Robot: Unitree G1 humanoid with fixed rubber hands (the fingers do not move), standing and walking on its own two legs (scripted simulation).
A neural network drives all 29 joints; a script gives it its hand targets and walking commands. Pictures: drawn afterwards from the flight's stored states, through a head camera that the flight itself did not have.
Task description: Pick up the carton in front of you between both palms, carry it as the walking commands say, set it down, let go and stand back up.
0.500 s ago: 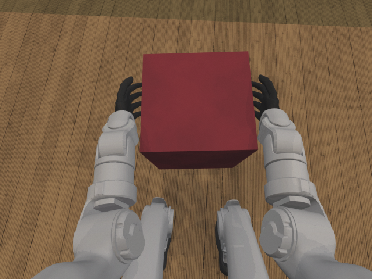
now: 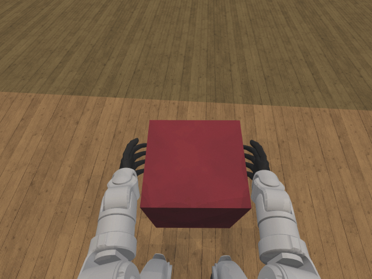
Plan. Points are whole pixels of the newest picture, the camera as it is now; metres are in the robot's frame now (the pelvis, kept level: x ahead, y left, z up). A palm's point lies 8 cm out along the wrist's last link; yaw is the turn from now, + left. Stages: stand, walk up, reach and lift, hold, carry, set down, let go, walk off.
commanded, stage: reach and lift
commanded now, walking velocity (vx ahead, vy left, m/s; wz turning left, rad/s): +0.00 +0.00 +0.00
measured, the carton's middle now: (193, 179) +0.37 +0.00 -0.09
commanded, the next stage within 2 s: hold in 1.40 s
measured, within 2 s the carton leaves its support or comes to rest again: neither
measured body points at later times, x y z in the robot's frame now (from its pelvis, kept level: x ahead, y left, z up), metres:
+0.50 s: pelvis +0.02 +0.00 +0.08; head +0.00 +0.00 +0.52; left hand +0.33 +0.15 +0.09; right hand +0.33 -0.15 +0.09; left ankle +0.04 +0.13 -0.66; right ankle +0.04 -0.13 -0.66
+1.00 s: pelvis +0.03 +0.00 +0.08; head +0.01 +0.00 +0.53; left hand +0.34 +0.15 +0.10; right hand +0.34 -0.15 +0.10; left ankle +0.04 +0.13 -0.66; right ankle +0.04 -0.13 -0.66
